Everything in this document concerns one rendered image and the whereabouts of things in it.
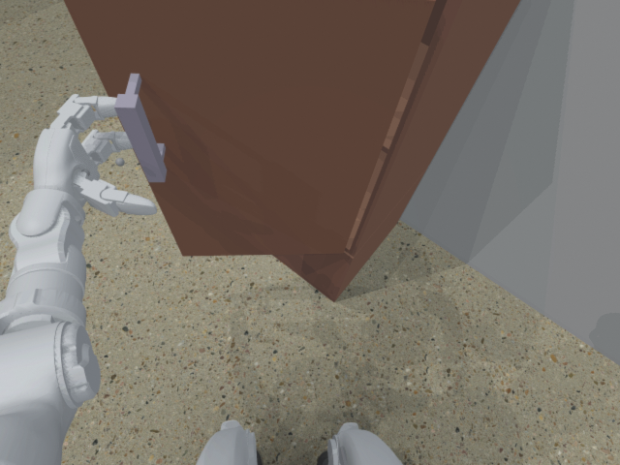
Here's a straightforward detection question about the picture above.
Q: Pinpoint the robot left hand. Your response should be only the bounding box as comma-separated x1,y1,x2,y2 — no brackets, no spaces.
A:
33,94,157,217

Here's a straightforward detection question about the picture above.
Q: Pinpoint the cupboard door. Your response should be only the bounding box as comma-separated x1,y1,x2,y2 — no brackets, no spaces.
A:
64,0,436,256

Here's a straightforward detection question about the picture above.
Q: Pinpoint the robot left thigh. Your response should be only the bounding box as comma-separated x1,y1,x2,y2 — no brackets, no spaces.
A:
196,427,258,465

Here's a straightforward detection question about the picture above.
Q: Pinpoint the handle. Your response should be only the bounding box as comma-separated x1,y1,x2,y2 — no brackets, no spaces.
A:
114,74,167,182

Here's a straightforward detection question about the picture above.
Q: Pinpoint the left robot upper arm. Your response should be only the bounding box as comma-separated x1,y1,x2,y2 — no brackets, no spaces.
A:
0,321,101,465

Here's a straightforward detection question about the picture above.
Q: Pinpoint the robot right shin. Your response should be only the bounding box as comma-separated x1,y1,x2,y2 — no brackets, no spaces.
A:
336,422,358,436

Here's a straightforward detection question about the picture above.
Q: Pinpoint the robot left forearm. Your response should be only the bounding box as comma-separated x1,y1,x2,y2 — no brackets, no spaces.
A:
0,188,86,335

